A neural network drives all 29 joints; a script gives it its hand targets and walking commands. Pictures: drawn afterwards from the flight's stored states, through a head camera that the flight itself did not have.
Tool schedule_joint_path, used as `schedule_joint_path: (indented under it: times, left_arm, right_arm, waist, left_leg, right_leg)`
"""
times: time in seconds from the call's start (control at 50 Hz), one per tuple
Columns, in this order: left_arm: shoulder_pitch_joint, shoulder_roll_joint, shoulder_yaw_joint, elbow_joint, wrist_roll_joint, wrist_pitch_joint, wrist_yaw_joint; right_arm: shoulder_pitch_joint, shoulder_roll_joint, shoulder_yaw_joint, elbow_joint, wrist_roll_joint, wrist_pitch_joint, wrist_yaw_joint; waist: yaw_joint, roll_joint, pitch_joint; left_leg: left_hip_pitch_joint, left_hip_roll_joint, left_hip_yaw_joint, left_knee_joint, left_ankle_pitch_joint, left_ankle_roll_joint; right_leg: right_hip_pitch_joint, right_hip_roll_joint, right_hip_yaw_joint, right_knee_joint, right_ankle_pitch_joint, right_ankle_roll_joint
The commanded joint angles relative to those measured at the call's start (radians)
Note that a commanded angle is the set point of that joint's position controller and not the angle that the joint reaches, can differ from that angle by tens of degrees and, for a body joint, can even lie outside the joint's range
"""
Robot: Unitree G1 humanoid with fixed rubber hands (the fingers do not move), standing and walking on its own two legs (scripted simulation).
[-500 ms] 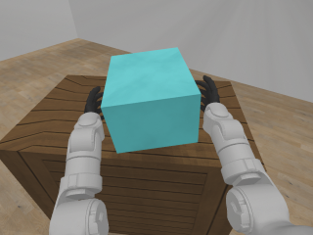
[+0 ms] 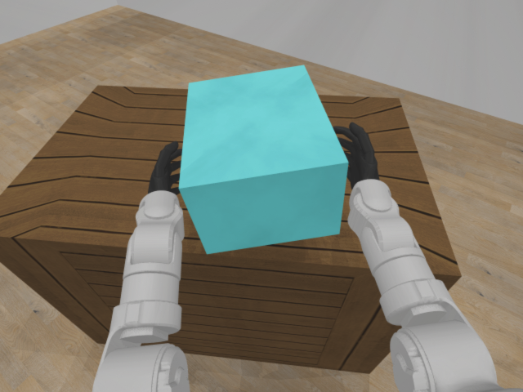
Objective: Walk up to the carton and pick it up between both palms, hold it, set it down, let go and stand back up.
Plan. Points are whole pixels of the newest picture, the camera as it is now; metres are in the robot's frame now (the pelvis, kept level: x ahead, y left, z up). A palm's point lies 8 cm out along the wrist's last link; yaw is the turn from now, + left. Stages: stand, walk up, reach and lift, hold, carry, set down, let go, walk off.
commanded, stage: set down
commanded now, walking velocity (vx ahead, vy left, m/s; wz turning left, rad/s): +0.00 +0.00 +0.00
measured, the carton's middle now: (258, 153) +0.48 +0.00 +0.12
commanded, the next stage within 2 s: none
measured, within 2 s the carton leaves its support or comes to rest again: neither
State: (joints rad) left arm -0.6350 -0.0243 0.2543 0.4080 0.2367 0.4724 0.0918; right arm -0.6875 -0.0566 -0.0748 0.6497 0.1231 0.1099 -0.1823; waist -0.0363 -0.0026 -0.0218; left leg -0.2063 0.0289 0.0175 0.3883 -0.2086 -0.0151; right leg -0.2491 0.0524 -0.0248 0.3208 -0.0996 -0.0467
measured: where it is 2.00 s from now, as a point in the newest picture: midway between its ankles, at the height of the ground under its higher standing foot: outside the picture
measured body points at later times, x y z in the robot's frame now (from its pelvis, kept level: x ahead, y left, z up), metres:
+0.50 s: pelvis +0.00 +0.00 +0.00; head +0.01 +0.01 +0.45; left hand +0.40 +0.15 +0.11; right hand +0.41 -0.15 +0.12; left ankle -0.01 +0.13 -0.75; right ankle +0.04 -0.09 -0.75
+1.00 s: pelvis +0.02 +0.00 +0.00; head +0.05 +0.01 +0.45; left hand +0.42 +0.15 +0.09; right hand +0.44 -0.15 +0.10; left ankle -0.01 +0.13 -0.75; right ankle +0.04 -0.09 -0.75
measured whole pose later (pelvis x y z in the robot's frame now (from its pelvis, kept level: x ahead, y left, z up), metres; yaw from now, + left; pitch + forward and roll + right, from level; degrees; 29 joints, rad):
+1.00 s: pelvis +0.02 +0.00 +0.00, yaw +0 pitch +3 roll -1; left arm -0.62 -0.13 0.35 0.46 0.27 0.34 0.12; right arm -0.69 0.01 -0.33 0.79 -0.13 -0.09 -0.02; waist -0.01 0.00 0.00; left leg -0.19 0.03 0.02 0.38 -0.23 -0.02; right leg -0.24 0.05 -0.03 0.31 -0.13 -0.05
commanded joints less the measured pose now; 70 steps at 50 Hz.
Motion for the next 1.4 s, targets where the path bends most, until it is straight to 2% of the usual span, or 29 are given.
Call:
schedule_joint_path:
  times: [0.0, 0.02, 0.08, 0.14, 0.16, 0.2, 0.24, 0.28, 0.3, 0.32, 0.38, 0.52, 0.56, 0.58, 0.62, 0.72, 0.76, 0.8, 0.88, 0.94, 0.96, 1.0, 1.06, 1.14, 1.16, 1.22, 1.26, 1.36, 1.38]
  left_arm:
    - [-0.669, -0.612, -0.425, -0.300, -0.107, -0.108, -0.143]
    - [-0.688, -0.619, -0.426, -0.298, -0.105, -0.114, -0.139]
    - [-0.746, -0.626, -0.418, -0.232, -0.095, -0.125, -0.135]
    - [-0.745, -0.618, -0.387, -0.193, -0.075, -0.130, -0.125]
    - [-0.750, -0.613, -0.378, -0.161, -0.069, -0.129, -0.126]
    - [-0.756, -0.593, -0.332, -0.129, -0.030, -0.130, -0.123]
    - [-0.727, -0.572, -0.313, -0.110, -0.024, -0.131, -0.124]
    - [-0.741, -0.565, -0.307, -0.107, -0.005, -0.139, -0.117]
    - [-0.740, -0.561, -0.306, -0.094, -0.010, -0.143, -0.116]
    - [-0.743, -0.562, -0.299, -0.088, 0.004, -0.148, -0.113]
    - [-0.722, -0.558, -0.290, -0.052, 0.004, -0.159, -0.111]
    - [-0.704, -0.528, -0.255, -0.039, 0.027, -0.190, -0.103]
    - [-0.710, -0.533, -0.254, -0.029, 0.031, -0.196, -0.103]
    - [-0.707, -0.527, -0.237, -0.020, 0.043, -0.203, -0.101]
    - [-0.710, -0.554, -0.269, -0.034, 0.030, -0.216, -0.094]
    - [-0.701, -0.567, -0.278, -0.023, 0.029, -0.243, -0.078]
    - [-0.682, -0.570, -0.273, -0.009, 0.034, -0.248, -0.075]
    - [-0.666, -0.551, -0.259, -0.022, 0.041, -0.255, -0.074]
    - [-0.637, -0.569, -0.259, 0.000, 0.051, -0.251, -0.065]
    - [-0.622, -0.568, -0.249, -0.006, 0.059, -0.251, -0.057]
    - [-0.630, -0.570, -0.253, -0.022, 0.061, -0.254, -0.053]
    - [-0.627, -0.582, -0.268, -0.017, 0.052, -0.258, -0.046]
    - [-0.625, -0.588, -0.267, -0.025, 0.050, -0.268, -0.037]
    - [-0.617, -0.581, -0.245, 0.005, 0.051, -0.278, -0.035]
    - [-0.606, -0.575, -0.230, 0.022, 0.058, -0.278, -0.035]
    - [-0.622, -0.577, -0.215, 0.039, 0.066, -0.283, -0.034]
    - [-0.608, -0.566, -0.190, 0.062, 0.071, -0.282, -0.037]
    - [-0.658, -0.583, -0.203, 0.059, 0.063, -0.315, -0.028]
    - [-0.670, -0.581, -0.193, 0.074, 0.066, -0.323, -0.025]
  right_arm:
    - [-0.731, 0.635, 0.422, -0.342, 0.049, -0.078, 0.155]
    - [-0.730, 0.626, 0.398, -0.316, 0.032, -0.084, 0.163]
    - [-0.750, 0.602, 0.319, -0.220, -0.023, -0.099, 0.186]
    - [-0.741, 0.573, 0.273, -0.139, -0.054, -0.107, 0.208]
    - [-0.749, 0.558, 0.238, -0.108, -0.077, -0.112, 0.216]
    - [-0.745, 0.536, 0.192, -0.056, -0.114, -0.122, 0.238]
    - [-0.729, 0.529, 0.182, -0.038, -0.137, -0.131, 0.250]
    - [-0.743, 0.528, 0.154, -0.022, -0.160, -0.147, 0.260]
    - [-0.750, 0.532, 0.164, -0.043, -0.163, -0.158, 0.261]
    - [-0.734, 0.520, 0.134, -0.002, -0.178, -0.159, 0.267]
    - [-0.762, 0.513, 0.114, -0.027, -0.202, -0.183, 0.273]
    - [-0.711, 0.501, 0.091, 0.036, -0.239, -0.210, 0.293]
    - [-0.716, 0.489, 0.070, 0.039, -0.259, -0.215, 0.292]
    - [-0.712, 0.501, 0.071, 0.063, -0.259, -0.217, 0.298]
    - [-0.705, 0.480, 0.046, 0.065, -0.270, -0.232, 0.299]
    - [-0.720, 0.478, 0.037, 0.049, -0.287, -0.261, 0.305]
    - [-0.696, 0.459, 0.022, 0.085, -0.294, -0.263, 0.306]
    - [-0.678, 0.468, 0.037, 0.097, -0.292, -0.260, 0.310]
    - [-0.678, 0.431, 0.013, 0.111, -0.297, -0.264, 0.318]
    - [-0.668, 0.423, 0.006, 0.130, -0.297, -0.267, 0.324]
    - [-0.672, 0.421, 0.006, 0.121, -0.292, -0.271, 0.327]
    - [-0.665, 0.414, -0.007, 0.144, -0.298, -0.274, 0.332]
    - [-0.691, 0.404, -0.002, 0.113, -0.293, -0.292, 0.335]
    - [-0.697, 0.410, -0.013, 0.118, -0.312, -0.291, 0.338]
    - [-0.697, 0.406, -0.011, 0.113, -0.312, -0.294, 0.340]
    - [-0.702, 0.395, -0.031, 0.141, -0.329, -0.292, 0.345]
    - [-0.700, 0.393, -0.042, 0.152, -0.339, -0.288, 0.354]
    - [-0.712, 0.403, -0.076, 0.158, -0.366, -0.307, 0.359]
    - [-0.730, 0.406, -0.084, 0.159, -0.373, -0.314, 0.361]
  waist:
    - [0.032, 0.001, -0.660]
    - [0.033, 0.022, -0.652]
    - [0.028, 0.043, -0.592]
    - [0.043, 0.039, -0.557]
    - [0.035, 0.039, -0.540]
    - [0.051, 0.055, -0.499]
    - [0.065, 0.031, -0.466]
    - [0.069, 0.048, -0.495]
    - [0.077, 0.017, -0.495]
    - [0.062, 0.038, -0.479]
    - [0.074, 0.021, -0.496]
    - [0.094, 0.020, -0.508]
    - [0.085, 0.011, -0.502]
    - [0.100, 0.019, -0.470]
    - [0.073, 0.048, -0.521]
    - [0.082, 0.041, -0.580]
    - [0.074, 0.045, -0.567]
    - [0.092, 0.035, -0.558]
    - [0.085, 0.059, -0.539]
    - [0.096, 0.053, -0.522]
    - [0.099, 0.075, -0.541]
    - [0.090, 0.069, -0.553]
    - [0.103, 0.058, -0.592]
    - [0.107, 0.029, -0.596]
    - [0.120, 0.018, -0.584]
    - [0.114, 0.003, -0.569]
    - [0.128, -0.007, -0.543]
    - [0.111, 0.003, -0.600]
    - [0.124, 0.005, -0.613]
  left_leg:
    - [0.153, -0.051, -0.013, -0.025, 0.389, -0.015]
    - [0.171, -0.040, -0.016, -0.026, 0.406, -0.022]
    - [0.187, -0.027, -0.009, -0.049, 0.320, -0.030]
    - [0.218, -0.013, -0.006, -0.063, 0.293, -0.031]
    - [0.215, -0.008, -0.004, -0.070, 0.269, -0.033]
    - [0.213, -0.005, 0.007, -0.090, 0.199, -0.030]
    - [0.198, -0.004, 0.017, -0.095, 0.192, -0.019]
    - [0.196, -0.005, 0.024, -0.091, 0.210, -0.023]
    - [0.191, -0.004, 0.028, -0.091, 0.213, -0.018]
    - [0.194, -0.006, 0.027, -0.089, 0.205, -0.027]
    - [0.163, -0.008, 0.040, -0.095, 0.189, -0.020]
    - [0.146, -0.005, 0.055, -0.097, 0.219, -0.022]
    - [0.143, -0.003, 0.056, -0.104, 0.206, -0.024]
    - [0.135, -0.005, 0.059, -0.102, 0.199, -0.021]
    - [0.162, 0.000, 0.050, -0.085, 0.265, -0.039]
    - [0.194, 0.007, 0.052, -0.052, 0.373, -0.053]
    - [0.201, 0.010, 0.052, -0.046, 0.398, -0.057]
    - [0.200, 0.010, 0.058, -0.038, 0.417, -0.050]
    - [0.235, 0.026, 0.050, -0.031, 0.476, -0.066]
    - [0.275, 0.033, 0.047, -0.014, 0.534, -0.070]
    - [0.267, 0.033, 0.053, -0.010, 0.532, -0.073]
    - [0.278, 0.033, 0.048, -0.001, 0.549, -0.079]
    - [0.280, 0.038, 0.052, 0.018, 0.618, -0.085]
    - [0.241, 0.033, 0.062, 0.015, 0.592, -0.072]
    - [0.213, 0.033, 0.063, 0.008, 0.577, -0.068]
    - [0.197, 0.033, 0.061, -0.009, 0.536, -0.061]
    - [0.194, 0.038, 0.067, -0.019, 0.517, -0.055]
    - [0.194, 0.036, 0.068, -0.009, 0.541, -0.061]
    - [0.185, 0.034, 0.072, -0.006, 0.552, -0.060]
  right_leg:
    - [0.598, -0.020, 0.000, 0.039, 0.501, 0.082]
    - [0.559, -0.014, -0.009, 0.027, 0.441, 0.074]
    - [0.447, -0.011, -0.032, 0.001, 0.276, 0.061]
    - [0.383, -0.005, -0.051, -0.016, 0.192, 0.051]
    - [0.362, -0.003, -0.056, -0.020, 0.163, 0.049]
    - [0.321, -0.009, -0.068, -0.031, 0.074, 0.044]
    - [0.329, -0.011, -0.069, -0.028, 0.095, 0.044]
    - [0.351, -0.012, -0.071, -0.021, 0.118, 0.046]
    - [0.356, -0.012, -0.073, -0.017, 0.134, 0.050]
    - [0.345, -0.011, -0.078, -0.020, 0.114, 0.049]
    - [0.359, -0.015, -0.076, -0.017, 0.139, 0.052]
    - [0.367, -0.019, -0.081, -0.009, 0.179, 0.051]
    - [0.365, -0.019, -0.086, -0.012, 0.165, 0.049]
    - [0.359, -0.022, -0.082, -0.013, 0.159, 0.051]
    - [0.335, -0.016, -0.092, -0.007, 0.187, 0.044]
    - [0.313, -0.010, -0.098, -0.005, 0.248, 0.042]
    - [0.308, -0.010, -0.099, -0.007, 0.258, 0.039]
    - [0.306, -0.016, -0.093, -0.006, 0.290, 0.039]
    - [0.254, -0.006, -0.105, -0.016, 0.259, 0.028]
    - [0.212, -0.002, -0.109, -0.022, 0.258, 0.024]
    - [0.219, -0.005, -0.104, -0.025, 0.269, 0.019]
    - [0.186, -0.002, -0.107, -0.030, 0.265, 0.015]
    - [0.200, 0.001, -0.103, -0.028, 0.325, 0.011]
    - [0.220, -0.008, -0.091, -0.019, 0.380, 0.017]
    - [0.240, -0.010, -0.085, -0.021, 0.384, 0.015]
    - [0.245, -0.011, -0.089, -0.005, 0.377, 0.024]
    - [0.223, -0.011, -0.089, -0.014, 0.349, 0.026]
    - [0.204, -0.013, -0.087, -0.007, 0.378, 0.030]
    - [0.193, -0.014, -0.083, -0.012, 0.369, 0.027]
